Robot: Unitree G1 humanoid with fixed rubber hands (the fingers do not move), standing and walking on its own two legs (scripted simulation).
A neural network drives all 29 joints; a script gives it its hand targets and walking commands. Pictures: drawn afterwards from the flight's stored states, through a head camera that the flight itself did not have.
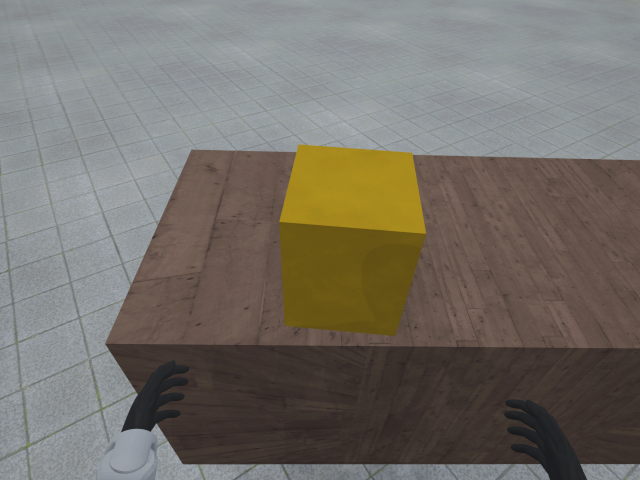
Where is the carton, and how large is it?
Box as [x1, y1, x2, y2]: [279, 144, 425, 335]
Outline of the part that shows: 298,144 279,221 285,325 394,335 425,235 412,154 408,152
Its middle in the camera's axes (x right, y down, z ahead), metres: +0.05 +0.01 +0.69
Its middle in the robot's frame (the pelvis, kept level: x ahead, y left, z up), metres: +0.51 -0.02 +0.00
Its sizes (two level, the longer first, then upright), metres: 0.210 0.200 0.250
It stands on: a pedestal, 0.64 m high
